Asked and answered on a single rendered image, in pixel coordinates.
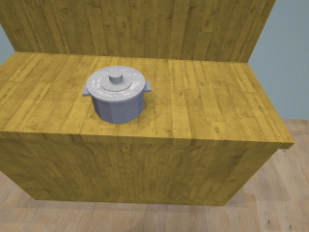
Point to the pot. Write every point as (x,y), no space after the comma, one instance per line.
(119,112)

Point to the knob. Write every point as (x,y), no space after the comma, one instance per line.
(115,76)

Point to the lid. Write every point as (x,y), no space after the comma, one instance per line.
(102,89)

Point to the table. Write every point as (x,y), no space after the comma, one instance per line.
(205,129)

